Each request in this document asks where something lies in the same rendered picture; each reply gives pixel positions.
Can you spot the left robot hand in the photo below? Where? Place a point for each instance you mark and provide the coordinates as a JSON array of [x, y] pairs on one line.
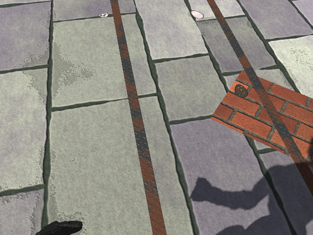
[[61, 228]]

